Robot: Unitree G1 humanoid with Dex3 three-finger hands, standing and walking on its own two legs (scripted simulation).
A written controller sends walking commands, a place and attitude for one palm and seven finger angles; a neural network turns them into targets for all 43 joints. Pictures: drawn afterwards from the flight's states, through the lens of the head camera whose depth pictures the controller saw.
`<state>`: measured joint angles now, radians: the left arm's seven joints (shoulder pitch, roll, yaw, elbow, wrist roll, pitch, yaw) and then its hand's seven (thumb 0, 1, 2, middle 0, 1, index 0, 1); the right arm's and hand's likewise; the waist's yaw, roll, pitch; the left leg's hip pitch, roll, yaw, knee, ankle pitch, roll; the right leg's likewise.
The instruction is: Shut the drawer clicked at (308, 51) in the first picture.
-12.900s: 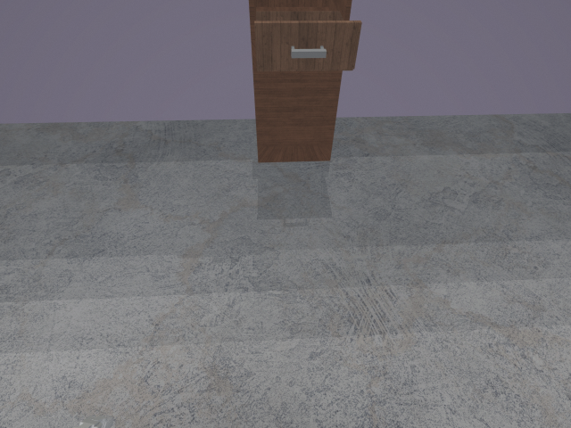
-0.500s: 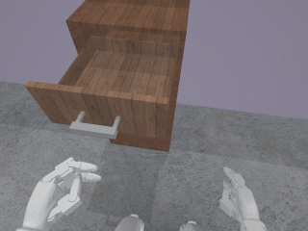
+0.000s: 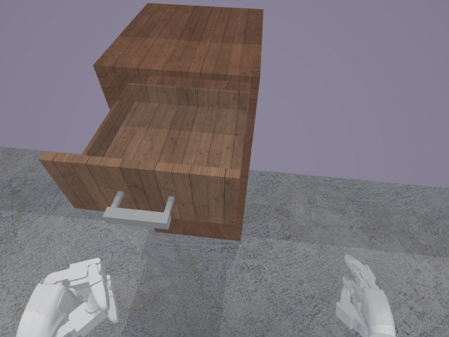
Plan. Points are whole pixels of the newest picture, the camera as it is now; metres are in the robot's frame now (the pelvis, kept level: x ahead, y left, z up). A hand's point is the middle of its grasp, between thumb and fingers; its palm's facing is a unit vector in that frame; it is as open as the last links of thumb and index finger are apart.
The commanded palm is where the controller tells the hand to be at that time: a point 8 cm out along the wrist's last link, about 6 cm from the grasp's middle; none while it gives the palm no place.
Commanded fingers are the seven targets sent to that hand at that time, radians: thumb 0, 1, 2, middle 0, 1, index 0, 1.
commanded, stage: raise the hand and make a fist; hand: left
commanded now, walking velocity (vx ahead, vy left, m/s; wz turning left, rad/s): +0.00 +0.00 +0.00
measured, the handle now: (141, 208) +0.34 +0.19 +0.03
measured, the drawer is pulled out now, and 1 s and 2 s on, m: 0.30 0.30 0.30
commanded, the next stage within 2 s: bring the fist close to the handle in 0.74 s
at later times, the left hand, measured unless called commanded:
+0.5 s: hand (98, 293) +0.16 +0.17 +0.13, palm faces +0.00 -1.00 -0.08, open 3.2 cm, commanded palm +0.11 +0.23 +0.14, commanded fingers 0.00 0.90 0.90 -1.40 -1.60 -1.40 -1.60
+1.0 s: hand (109, 297) +0.16 +0.16 +0.12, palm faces +0.02 -1.00 -0.09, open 3.2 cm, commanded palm +0.12 +0.22 +0.12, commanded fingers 0.00 0.90 0.90 -1.40 -1.60 -1.40 -1.60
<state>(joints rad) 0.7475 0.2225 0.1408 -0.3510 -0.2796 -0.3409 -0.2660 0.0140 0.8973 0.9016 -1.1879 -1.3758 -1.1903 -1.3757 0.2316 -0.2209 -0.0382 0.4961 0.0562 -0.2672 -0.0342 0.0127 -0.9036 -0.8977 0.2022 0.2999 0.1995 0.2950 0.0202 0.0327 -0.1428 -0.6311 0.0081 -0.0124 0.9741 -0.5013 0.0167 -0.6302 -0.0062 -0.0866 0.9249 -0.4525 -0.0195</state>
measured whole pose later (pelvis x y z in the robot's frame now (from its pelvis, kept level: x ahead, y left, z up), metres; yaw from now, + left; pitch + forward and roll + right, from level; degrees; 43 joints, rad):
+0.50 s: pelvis +0.00 +0.01 +0.02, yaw +0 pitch +5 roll -2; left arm 0.71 0.23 0.11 -0.47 -0.25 -0.15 -0.21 0.01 0.90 0.90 -1.40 -1.60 -1.40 -1.60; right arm 0.27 -0.22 0.04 0.51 0.06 -0.30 -0.03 0.01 -0.90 -0.90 0.21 0.30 0.20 0.30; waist 0.03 0.05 -0.13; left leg -0.49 0.00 0.00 0.87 -0.46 0.03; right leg -0.49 -0.01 -0.08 0.82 -0.41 -0.01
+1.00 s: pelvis +0.00 -0.01 +0.02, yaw +1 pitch +5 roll -1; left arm 0.68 0.22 0.12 -0.37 -0.26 -0.21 -0.23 0.01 0.90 0.90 -1.40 -1.60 -1.40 -1.60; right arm 0.24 -0.22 0.03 0.53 0.05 -0.32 -0.04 0.01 -0.90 -0.90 0.21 0.30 0.20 0.30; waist 0.04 0.06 -0.11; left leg -0.50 0.01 -0.02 0.86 -0.46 0.00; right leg -0.50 0.00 -0.09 0.83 -0.42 -0.03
